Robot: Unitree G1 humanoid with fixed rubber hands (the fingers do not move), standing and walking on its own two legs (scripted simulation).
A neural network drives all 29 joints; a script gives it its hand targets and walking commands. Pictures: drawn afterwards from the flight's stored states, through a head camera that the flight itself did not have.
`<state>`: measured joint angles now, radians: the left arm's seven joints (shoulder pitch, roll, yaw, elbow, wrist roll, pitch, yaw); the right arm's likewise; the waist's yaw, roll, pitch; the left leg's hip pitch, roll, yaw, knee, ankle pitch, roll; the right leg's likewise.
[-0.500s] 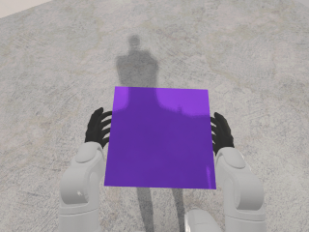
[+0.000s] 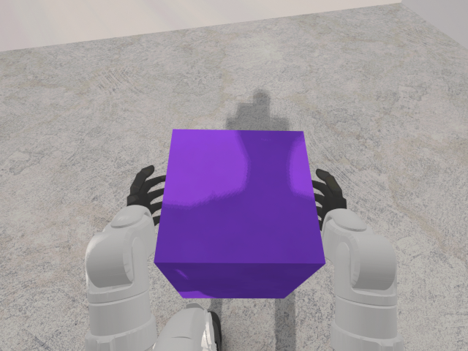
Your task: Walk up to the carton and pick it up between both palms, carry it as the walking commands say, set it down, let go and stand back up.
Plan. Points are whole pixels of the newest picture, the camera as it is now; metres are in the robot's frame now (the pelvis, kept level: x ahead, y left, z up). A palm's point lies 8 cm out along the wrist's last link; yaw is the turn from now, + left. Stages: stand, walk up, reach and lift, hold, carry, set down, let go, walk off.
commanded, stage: carry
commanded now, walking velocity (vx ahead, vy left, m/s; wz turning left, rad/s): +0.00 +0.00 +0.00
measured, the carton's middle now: (235, 224) +0.31 +0.01 +0.02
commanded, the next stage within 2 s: hold in 1.64 s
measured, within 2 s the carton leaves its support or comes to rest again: neither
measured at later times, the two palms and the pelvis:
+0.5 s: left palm (129, 153) +0.36 +0.16 +0.16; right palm (328, 156) +0.35 -0.12 +0.16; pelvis +0.07 +0.02 +0.06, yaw +0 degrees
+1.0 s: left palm (110, 197) +0.31 +0.19 +0.11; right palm (305, 199) +0.31 -0.09 +0.11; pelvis +0.03 +0.05 +0.06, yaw +1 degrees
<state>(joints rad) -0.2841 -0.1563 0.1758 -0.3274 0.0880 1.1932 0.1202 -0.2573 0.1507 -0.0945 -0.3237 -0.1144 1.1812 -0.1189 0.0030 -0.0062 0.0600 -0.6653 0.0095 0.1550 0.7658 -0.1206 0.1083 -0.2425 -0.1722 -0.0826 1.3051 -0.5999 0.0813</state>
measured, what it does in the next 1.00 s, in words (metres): steps on the spot: right foot, then left foot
